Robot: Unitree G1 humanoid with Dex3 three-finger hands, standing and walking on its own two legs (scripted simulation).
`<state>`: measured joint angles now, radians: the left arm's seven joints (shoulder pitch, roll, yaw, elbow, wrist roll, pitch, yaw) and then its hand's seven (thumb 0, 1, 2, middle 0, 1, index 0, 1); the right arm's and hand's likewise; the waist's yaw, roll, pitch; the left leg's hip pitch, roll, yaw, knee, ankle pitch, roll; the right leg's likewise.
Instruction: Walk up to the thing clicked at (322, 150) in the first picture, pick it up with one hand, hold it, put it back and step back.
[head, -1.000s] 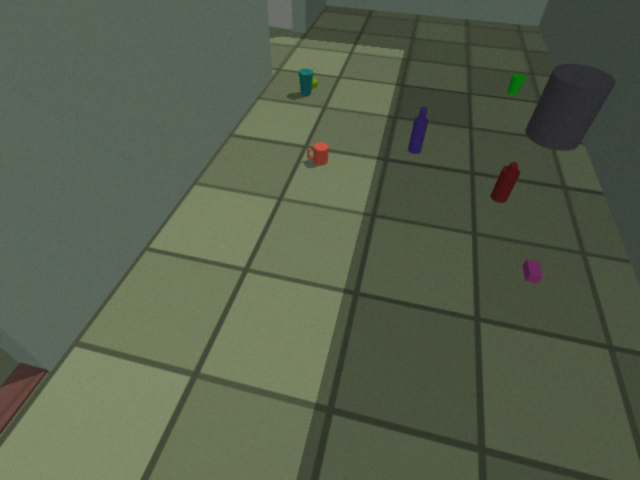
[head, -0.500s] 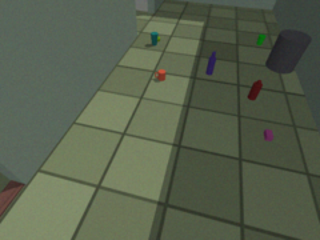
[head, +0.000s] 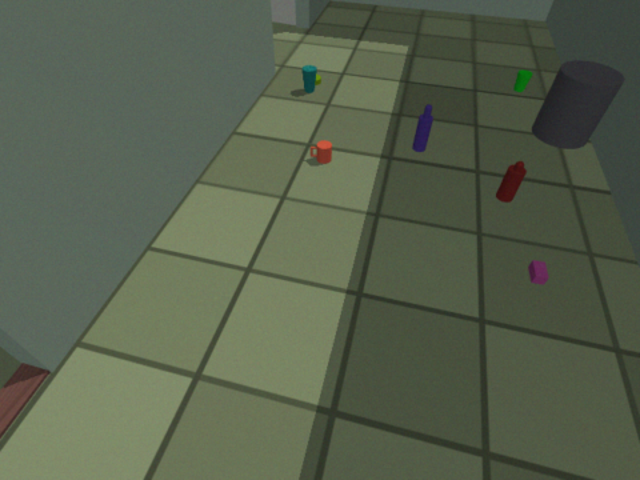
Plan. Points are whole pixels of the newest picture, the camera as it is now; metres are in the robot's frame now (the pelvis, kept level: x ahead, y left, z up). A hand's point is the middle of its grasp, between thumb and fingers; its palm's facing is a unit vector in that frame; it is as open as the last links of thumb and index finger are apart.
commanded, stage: stand
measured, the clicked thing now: (321, 152) +1.80 -0.02 -0.74
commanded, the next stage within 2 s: walk up in 0.12 s
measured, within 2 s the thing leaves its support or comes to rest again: neither
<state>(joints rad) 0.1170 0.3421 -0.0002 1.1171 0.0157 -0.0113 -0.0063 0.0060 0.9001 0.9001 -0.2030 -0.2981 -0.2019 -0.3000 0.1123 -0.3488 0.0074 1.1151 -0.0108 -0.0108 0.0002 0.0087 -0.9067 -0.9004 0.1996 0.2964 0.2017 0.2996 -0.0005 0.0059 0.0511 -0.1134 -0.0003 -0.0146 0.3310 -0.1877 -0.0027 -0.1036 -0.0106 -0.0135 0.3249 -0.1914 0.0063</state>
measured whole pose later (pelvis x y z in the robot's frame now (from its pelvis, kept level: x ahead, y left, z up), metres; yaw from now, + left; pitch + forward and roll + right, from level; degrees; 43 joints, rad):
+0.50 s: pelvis +0.07 +0.04 -0.01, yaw -4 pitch -3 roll -1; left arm 0.34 0.42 0.05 0.98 0.02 -0.01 -0.04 0.01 0.90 0.90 -0.20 -0.30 -0.20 -0.30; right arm 0.27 -0.39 -0.07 0.92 -0.03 -0.06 0.04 0.01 -0.91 -0.90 0.20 0.30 0.20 0.30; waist -0.01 -0.04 0.07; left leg -0.16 0.00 0.06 0.48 -0.28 0.04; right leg -0.34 0.01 0.07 0.96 -0.41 -0.03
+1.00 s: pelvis +0.21 +0.03 -0.02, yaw -9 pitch -4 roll -1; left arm 0.26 0.37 0.04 0.78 0.02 -0.06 -0.04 0.00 0.90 0.90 -0.21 -0.30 -0.20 -0.30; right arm 0.33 -0.40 -0.04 0.82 -0.02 -0.03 0.04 0.01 -0.91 -0.90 0.20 0.30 0.20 0.30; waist -0.01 0.05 0.11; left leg -0.39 0.06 0.00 0.95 -0.43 0.02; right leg -0.27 0.02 0.00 0.54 -0.20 -0.03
